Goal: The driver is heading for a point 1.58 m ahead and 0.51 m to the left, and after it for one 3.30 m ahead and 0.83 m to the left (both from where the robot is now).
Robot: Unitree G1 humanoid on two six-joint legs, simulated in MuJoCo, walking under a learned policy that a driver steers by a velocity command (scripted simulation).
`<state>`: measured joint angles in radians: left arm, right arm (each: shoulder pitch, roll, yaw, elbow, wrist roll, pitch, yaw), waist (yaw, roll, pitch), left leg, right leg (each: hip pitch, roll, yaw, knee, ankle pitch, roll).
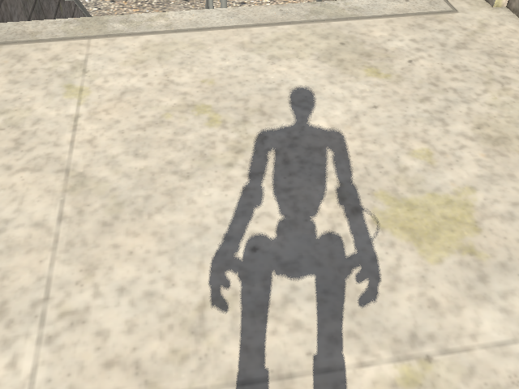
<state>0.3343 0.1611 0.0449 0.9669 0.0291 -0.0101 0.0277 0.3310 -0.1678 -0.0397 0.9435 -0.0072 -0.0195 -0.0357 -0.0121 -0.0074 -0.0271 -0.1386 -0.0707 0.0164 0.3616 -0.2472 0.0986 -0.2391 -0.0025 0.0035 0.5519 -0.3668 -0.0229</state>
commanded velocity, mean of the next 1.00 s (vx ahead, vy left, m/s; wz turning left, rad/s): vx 0.43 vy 0.00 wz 0.02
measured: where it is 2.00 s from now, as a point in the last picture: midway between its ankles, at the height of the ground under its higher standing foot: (237, 245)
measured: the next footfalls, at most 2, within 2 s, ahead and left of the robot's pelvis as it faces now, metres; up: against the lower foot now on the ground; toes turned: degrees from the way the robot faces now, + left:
right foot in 0.20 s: +0.12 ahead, -0.13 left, +0.00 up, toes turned -2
left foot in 0.68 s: +0.47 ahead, +0.06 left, +0.00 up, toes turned +5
